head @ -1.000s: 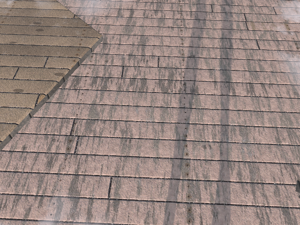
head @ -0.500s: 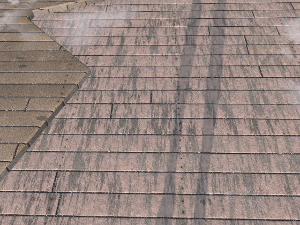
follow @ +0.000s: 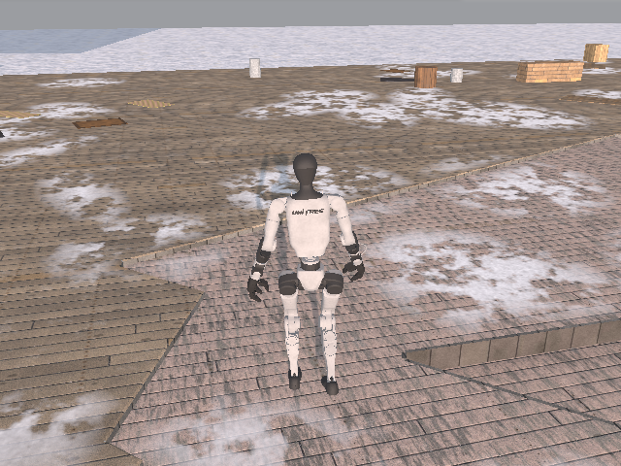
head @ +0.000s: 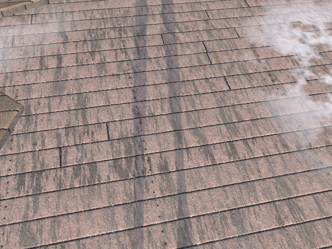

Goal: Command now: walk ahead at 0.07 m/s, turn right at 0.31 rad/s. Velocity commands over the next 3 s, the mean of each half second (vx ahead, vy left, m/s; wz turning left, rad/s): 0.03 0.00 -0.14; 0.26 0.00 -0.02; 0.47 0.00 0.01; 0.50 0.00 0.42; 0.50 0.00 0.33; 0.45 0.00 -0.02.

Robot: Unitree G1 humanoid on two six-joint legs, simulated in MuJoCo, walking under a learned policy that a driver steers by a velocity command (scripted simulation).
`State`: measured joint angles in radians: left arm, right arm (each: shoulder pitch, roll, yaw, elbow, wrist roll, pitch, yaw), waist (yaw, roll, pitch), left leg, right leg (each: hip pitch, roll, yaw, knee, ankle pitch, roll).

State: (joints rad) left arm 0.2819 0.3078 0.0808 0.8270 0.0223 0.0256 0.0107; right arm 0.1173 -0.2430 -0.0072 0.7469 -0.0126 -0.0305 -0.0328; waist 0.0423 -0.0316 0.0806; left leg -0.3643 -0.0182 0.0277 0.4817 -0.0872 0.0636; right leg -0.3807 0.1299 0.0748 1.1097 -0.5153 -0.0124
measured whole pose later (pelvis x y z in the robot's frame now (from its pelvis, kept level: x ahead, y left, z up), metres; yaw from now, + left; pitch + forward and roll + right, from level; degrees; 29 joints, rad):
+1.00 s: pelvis +0.15 +0.03 +0.01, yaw -2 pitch +0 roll +0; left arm 0.23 0.24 0.04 1.00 0.04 -0.05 -0.03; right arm 0.43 -0.19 -0.04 1.05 -0.02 -0.08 0.00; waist -0.02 -0.03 0.01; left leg -0.06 -0.06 0.06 0.29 -0.23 0.08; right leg -0.47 -0.04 -0.03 1.02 -0.25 -0.08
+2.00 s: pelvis +0.71 +0.03 +0.00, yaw +15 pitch +0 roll +0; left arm 0.26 0.21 0.04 0.92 0.02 -0.09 0.00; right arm 0.22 -0.25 -0.08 0.95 -0.01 -0.03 0.01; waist 0.00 -0.01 0.07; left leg -0.27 -0.13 0.06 0.46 -0.19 0.15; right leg -0.42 -0.07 -0.01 1.23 -0.33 -0.02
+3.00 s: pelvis +1.23 +0.20 +0.00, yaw +20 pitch +1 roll -1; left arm 0.40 0.21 0.04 0.98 -0.01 -0.06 0.02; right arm 0.05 -0.21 -0.02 0.82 -0.03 -0.08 0.00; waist 0.06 -0.01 0.07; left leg -0.39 0.01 0.10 0.53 -0.16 0.07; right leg -0.23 0.04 0.01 1.03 -0.48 -0.05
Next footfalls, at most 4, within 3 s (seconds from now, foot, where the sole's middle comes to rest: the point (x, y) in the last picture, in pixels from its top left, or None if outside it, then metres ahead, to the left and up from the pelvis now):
0.28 right None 0.03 -0.11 -0.77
1.30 right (188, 241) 0.48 -0.08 -0.77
1.86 left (153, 174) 0.77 0.08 -0.77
2.38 right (167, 112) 1.13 0.03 -0.77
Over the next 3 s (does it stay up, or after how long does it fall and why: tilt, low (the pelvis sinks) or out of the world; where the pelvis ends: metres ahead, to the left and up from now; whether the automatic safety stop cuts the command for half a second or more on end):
stays up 1.23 0.20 0.00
